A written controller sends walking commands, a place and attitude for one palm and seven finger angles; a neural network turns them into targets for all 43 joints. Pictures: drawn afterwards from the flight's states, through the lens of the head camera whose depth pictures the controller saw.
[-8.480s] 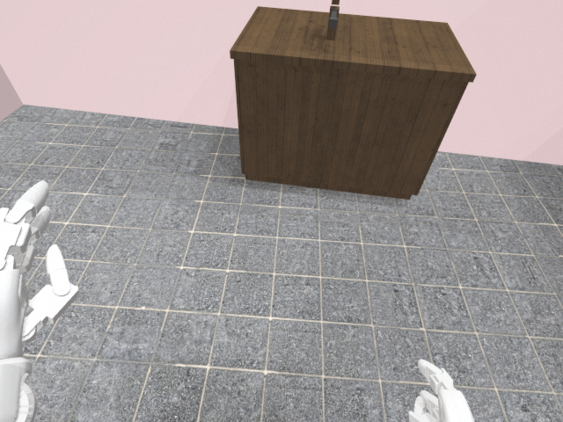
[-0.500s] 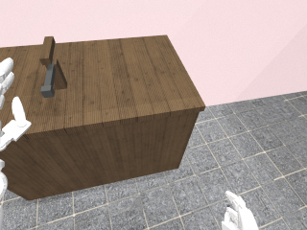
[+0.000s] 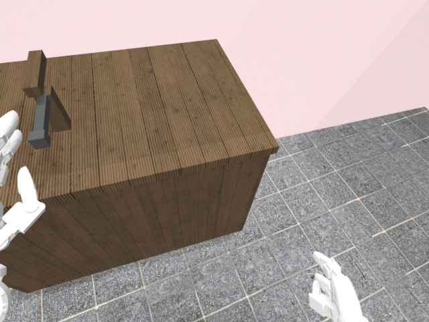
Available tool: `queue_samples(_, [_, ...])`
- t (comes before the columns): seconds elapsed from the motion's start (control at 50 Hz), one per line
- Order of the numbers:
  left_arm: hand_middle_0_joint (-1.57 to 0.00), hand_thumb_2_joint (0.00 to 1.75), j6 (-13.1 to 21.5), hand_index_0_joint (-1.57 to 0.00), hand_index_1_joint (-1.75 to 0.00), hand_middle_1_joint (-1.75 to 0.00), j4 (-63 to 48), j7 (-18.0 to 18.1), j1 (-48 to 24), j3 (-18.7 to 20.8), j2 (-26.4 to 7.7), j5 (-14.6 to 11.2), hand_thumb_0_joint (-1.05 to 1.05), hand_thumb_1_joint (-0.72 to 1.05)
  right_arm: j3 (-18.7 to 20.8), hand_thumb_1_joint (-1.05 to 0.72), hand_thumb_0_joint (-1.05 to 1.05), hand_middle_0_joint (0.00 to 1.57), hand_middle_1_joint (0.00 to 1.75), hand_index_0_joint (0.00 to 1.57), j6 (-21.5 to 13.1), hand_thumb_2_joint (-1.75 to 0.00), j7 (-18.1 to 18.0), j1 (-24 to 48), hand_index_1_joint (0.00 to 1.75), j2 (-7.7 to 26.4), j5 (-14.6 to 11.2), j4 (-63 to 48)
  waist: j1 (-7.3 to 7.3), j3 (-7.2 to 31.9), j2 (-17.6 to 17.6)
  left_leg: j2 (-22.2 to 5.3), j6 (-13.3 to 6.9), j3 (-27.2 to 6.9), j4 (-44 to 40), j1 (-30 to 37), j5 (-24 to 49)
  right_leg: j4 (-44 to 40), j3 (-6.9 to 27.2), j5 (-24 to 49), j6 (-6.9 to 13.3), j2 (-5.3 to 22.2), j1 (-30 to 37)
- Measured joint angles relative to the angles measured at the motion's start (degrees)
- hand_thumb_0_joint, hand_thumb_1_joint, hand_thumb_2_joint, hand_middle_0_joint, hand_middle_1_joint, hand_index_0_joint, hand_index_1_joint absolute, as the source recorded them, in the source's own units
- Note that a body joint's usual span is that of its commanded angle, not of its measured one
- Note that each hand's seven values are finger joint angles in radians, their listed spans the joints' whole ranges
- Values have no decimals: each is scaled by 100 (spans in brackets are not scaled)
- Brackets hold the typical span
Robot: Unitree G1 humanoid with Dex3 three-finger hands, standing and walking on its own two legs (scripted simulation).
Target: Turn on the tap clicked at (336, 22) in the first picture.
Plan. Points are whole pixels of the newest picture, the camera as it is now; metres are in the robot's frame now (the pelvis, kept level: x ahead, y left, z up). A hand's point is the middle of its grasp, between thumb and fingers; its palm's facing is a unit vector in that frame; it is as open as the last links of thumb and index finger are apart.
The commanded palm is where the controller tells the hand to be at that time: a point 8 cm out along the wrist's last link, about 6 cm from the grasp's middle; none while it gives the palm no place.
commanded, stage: come to a stop and stand still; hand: left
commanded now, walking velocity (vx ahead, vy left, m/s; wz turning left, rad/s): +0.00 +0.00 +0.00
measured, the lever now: (40, 139) +0.42 +0.39 +0.05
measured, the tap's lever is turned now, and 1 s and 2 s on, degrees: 0 0 0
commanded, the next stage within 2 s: look again from close up in 0.12 s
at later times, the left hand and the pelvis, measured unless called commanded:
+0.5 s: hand (23, 230) +0.20 +0.26 +0.16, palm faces +0.40 -0.85 -0.33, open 7.4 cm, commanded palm +0.14 +0.29 +0.17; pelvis -0.02 +0.01 +0.00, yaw +0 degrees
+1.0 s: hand (29, 220) +0.21 +0.26 +0.16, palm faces +0.43 -0.84 -0.33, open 7.4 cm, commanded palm +0.15 +0.29 +0.17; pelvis +0.00 +0.01 -0.01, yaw +2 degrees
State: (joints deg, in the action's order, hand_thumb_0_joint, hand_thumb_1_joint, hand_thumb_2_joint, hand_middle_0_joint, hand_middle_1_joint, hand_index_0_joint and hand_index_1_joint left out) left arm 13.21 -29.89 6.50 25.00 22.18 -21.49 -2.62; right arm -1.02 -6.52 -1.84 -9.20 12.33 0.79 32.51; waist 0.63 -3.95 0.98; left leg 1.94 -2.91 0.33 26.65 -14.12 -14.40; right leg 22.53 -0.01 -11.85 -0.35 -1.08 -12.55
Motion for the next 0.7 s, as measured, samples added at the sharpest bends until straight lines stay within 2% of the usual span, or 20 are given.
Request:
queue_samples(0.28, [-21, 90, -343, -21, -30, -30, 363, 46, -189, -280, 229, -19, 2, 89, -134, -90, 1, 20, 30, 20, 180, -90, -92, -29, 30, -129, 6, -74, 138, 167, -17, 57, -49, 21, -213, 138, 205, -200, 19, 199, -52, 61, 135])
queue_samples(0.7, [-21, 90, -255, -21, -30, -30, 466, 100, -16, -319, 182, 5, 2, 89, -21, -90, 1, 20, 30, 20, 185, -90, -130, -372, 30, -33, 1, 78, -12, 251, -119, 94, -49, 8, -396, 177, 425, -317, 2, 374, -56, 100, 154])
